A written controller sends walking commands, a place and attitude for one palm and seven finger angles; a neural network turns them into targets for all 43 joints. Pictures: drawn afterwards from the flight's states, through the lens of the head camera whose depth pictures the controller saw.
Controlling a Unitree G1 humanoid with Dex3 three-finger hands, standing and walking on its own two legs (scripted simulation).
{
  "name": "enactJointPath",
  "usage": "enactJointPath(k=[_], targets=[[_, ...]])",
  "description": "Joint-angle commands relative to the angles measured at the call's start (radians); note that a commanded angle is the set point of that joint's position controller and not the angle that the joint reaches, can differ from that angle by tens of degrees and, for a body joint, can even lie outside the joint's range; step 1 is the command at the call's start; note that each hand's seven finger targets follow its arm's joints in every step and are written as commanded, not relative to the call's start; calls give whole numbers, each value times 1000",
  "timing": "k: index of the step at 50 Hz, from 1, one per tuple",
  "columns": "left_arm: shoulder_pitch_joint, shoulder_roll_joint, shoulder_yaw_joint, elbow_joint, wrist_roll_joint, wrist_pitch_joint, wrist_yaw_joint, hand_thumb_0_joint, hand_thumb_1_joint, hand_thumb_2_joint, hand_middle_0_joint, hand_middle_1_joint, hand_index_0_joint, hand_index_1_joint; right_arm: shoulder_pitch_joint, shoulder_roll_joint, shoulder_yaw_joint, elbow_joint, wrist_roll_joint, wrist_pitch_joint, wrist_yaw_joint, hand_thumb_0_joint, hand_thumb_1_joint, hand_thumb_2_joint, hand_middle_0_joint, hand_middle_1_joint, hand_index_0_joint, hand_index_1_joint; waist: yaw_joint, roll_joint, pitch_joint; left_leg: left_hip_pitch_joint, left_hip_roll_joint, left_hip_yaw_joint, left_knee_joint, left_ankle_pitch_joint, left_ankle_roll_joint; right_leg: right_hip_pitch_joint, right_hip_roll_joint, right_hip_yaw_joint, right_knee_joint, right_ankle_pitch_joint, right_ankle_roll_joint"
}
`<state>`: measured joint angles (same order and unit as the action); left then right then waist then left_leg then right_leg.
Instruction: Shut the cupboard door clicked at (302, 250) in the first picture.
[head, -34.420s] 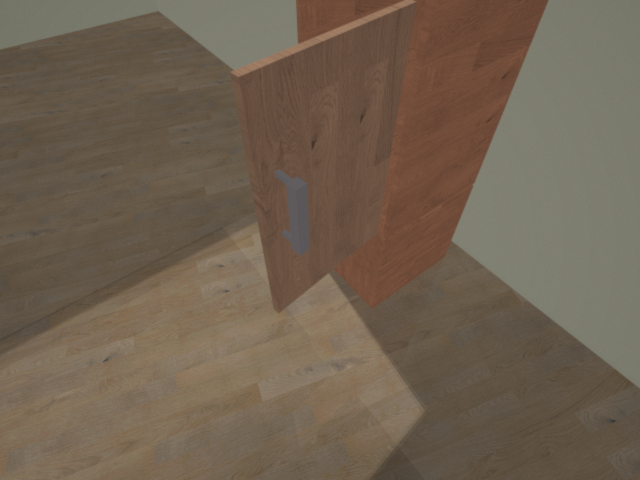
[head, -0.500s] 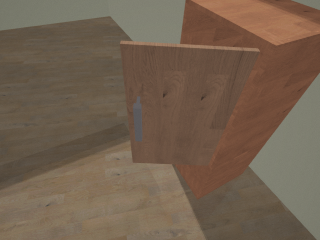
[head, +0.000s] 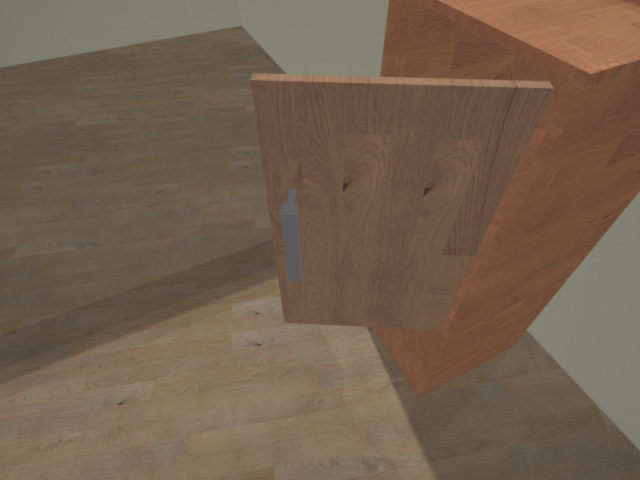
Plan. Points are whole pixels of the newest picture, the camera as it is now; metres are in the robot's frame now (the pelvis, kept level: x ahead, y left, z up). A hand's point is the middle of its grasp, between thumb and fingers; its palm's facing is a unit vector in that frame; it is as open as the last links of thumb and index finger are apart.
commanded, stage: look again from close up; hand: left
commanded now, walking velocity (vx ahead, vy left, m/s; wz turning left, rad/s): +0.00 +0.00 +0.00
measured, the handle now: (293, 236) +0.48 +0.07 +0.00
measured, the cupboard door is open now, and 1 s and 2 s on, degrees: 61 61 61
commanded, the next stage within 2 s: shuffle to correct the standing spot in 0.22 s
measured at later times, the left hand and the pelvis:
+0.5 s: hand out of the picture +0.02 +0.17 -0.18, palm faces -0.03 -0.98 -0.19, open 7.4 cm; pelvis +0.01 -0.01 +0.00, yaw -2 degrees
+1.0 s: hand out of the picture -0.01 +0.08 -0.20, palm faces +0.03 -1.00 -0.08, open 7.4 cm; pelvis +0.02 -0.07 -0.01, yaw +0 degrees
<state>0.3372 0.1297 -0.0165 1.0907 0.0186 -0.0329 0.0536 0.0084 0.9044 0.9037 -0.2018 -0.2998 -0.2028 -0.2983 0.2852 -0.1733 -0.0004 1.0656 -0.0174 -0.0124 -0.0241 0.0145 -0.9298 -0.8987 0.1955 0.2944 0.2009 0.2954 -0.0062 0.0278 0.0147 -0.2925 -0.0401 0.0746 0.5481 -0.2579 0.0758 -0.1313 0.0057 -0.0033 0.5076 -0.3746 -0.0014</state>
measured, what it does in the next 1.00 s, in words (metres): steps on the spot: left foot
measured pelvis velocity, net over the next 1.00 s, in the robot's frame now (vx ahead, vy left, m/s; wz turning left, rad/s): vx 0.02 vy -0.07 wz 0.00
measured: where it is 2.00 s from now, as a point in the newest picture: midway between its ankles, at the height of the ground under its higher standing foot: outside the picture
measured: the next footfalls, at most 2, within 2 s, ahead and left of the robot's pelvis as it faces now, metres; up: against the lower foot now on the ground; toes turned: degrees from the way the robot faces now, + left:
left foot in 0.98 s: +0.04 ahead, +0.00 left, +0.00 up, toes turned +7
right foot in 1.38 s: +0.14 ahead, -0.30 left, +0.00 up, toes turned -6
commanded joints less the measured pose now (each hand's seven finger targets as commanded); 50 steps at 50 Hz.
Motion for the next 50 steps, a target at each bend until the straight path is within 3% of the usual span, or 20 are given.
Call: enactJointPath(k=[1, 14, 18, 22, 26, 29, 33, 34, 35, 36, 37, 38, 40, 41, 44, 46, 47, 48, 49, 50], targets=[[67, 104, 14, -41, -3, -5, 4, 0, 900, 900, -200, -300, -200, -300, 39, -93, -9, -46, 3, -29, -2, 0, -900, -900, 200, 300, 200, 300, 5, -56, 37, 80, 140, -158, -116, 222, -7, -109, -74, 87, -76, 176, -48], [34, 170, 21, -66, -2, 5, 0, 0, 900, 900, -200, -300, -200, -300, -27, -126, -13, -36, 8, -31, -7, 0, -900, -900, 200, 300, 200, 300, 16, -39, 4, 138, 145, -130, -113, 333, -6, -62, -92, 91, -98, 302, -34], [39, 144, 13, -52, -5, 18, -4, 0, 900, 900, -200, -300, -200, -300, -26, -110, -9, -21, 4, -26, -8, 0, -900, -900, 200, 300, 200, 300, 10, -17, 8, 159, 160, -137, -139, 281, -11, -85, -78, 78, -101, 222, -24], [47, 139, 22, -57, 3, 41, -14, 0, 900, 900, -200, -300, -200, -300, -13, -146, -26, -20, -3, -13, -19, 0, -900, -900, 200, 300, 200, 300, 2, 27, 27, 166, 240, -217, -188, 206, 23, -153, -41, 25, -34, 93, -18], [29, 135, 39, -86, 13, 64, -27, 0, 900, 900, -200, -300, -200, -300, 25, -194, -56, -31, -8, -1, -33, 0, -900, -900, 200, 300, 200, 300, -15, 87, 1, 184, 387, -348, -250, 197, 126, -279, -25, 0, 243, -140, -16], [12, 122, 50, -112, 17, 75, -41, 0, 900, 900, -200, -300, -200, -300, -4, -192, -63, -52, -14, 3, -33, 0, -900, -900, 200, 300, 200, 300, -4, 56, 8, 77, 417, -342, -265, 85, 150, -282, -55, 28, 331, -148, -28], [105, 80, 57, -81, 15, 71, -52, 0, 900, 900, -200, -300, -200, -300, -69, -190, -73, -74, -19, 13, -20, 0, -900, -900, 200, 300, 200, 300, 45, 70, -1, -131, 315, -185, -229, -166, 52, -37, -17, -66, 73, 35, -21], [136, 98, 61, -68, 18, 66, -51, 0, 900, 900, -200, -300, -200, -300, -66, -160, -69, -74, -17, 18, -18, 0, -900, -900, 200, 300, 200, 300, 58, 1, 24, -212, 258, -137, -172, -218, 16, 43, -17, -65, -26, 67, -23], [165, 136, 67, -66, 25, 61, -45, 0, 900, 900, -200, -300, -200, -300, -58, -124, -62, -84, -12, 22, -13, 0, -900, -900, 200, 300, 200, 300, 67, -135, 32, -283, 158, -52, -28, -296, -23, 48, -100, 54, -159, -62, -46], [161, 194, 74, -77, 29, 59, -34, 0, 900, 900, -200, -300, -200, -300, -62, -56, -49, -109, -4, 25, -7, 0, -900, -900, 200, 300, 200, 300, 62, -335, 64, -337, 51, 56, 177, -287, -59, -21, -260, 285, -320, -276, -117], [120, 196, 69, -100, 21, 58, -27, 0, 900, 900, -200, -300, -200, -300, -105, -59, -47, -121, -5, 31, -2, 0, -900, -900, 200, 300, 200, 300, 70, -284, 73, -271, 59, 5, 345, -301, -45, -152, -322, 318, -391, -319, -170], [59, 181, 64, -112, 20, 51, -25, 0, 900, 900, -200, -300, -200, -300, -70, -57, -53, -109, -8, 32, 4, 0, -900, -900, 200, 300, 200, 300, 32, -241, 72, -256, 64, -9, 446, -258, -39, -190, -295, 265, -388, -276, -184], [21, 141, 62, -115, 17, 39, -18, 0, 900, 900, -200, -300, -200, -300, -19, -51, -53, -81, -11, 33, 4, 0, -900, -900, 200, 300, 200, 300, 0, -191, 90, -253, 88, -16, 526, -182, -39, -178, -252, 176, -327, -67, -187], [19, 130, 57, -110, 18, 33, -17, 0, 900, 900, -200, -300, -200, -300, -3, -39, -52, -72, -11, 29, 6, 0, -900, -900, 200, 300, 200, 300, -6, -152, 84, -235, 89, -6, 499, -176, -43, -165, -232, 110, -284, 51, -193], [75, 138, 56, -88, 25, 28, -14, 0, 900, 900, -200, -300, -200, -300, -3, 12, -40, -72, -7, 13, 6, 0, -900, -900, 200, 300, 200, 300, 14, -92, 61, -151, 76, 45, 252, -190, -51, -105, -221, 62, -204, 262, -210], [85, 144, 54, -76, 14, 36, -20, 0, 900, 900, -200, -300, -200, -300, 66, 21, -30, -51, -10, 1, -4, 0, -900, -900, 200, 300, 200, 300, -1, -82, 12, -1, 62, 70, 38, -74, -52, -112, -171, 26, -115, 269, -170], [81, 132, 53, -73, 7, 38, -24, 0, 900, 900, -200, -300, -200, -300, 118, 12, -30, -27, -9, -7, -8, 0, -900, -900, 200, 300, 200, 300, -17, -68, -6, 96, 79, 53, -82, 5, -49, -139, -141, 6, -49, 229, -140], [90, 96, 48, -79, 3, 37, -30, 0, 900, 900, -200, -300, -200, -300, 184, -47, -41, -9, -10, -17, -16, 0, -900, -900, 200, 300, 200, 300, -36, 42, -33, 219, 204, -101, -171, 78, -12, -228, -92, -35, 100, 143, -94], [118, 52, 39, -99, 5, 36, -38, 0, 900, 900, -200, -300, -200, -300, 235, -141, -65, -9, -13, -20, -27, 0, -900, -900, 200, 300, 200, 300, -41, 249, -55, 326, 452, -440, -227, 211, 102, -436, -24, -109, 280, -114, -33], [36, 103, 49, -132, 16, 41, -41, 0, 900, 900, -200, -300, -200, -300, 260, -177, -74, -10, -17, -8, -34, 0, -900, -900, 200, 300, 200, 300, -75, 171, -25, 327, 560, -539, -254, 304, 199, -521, -22, -50, 468, -220, -29]])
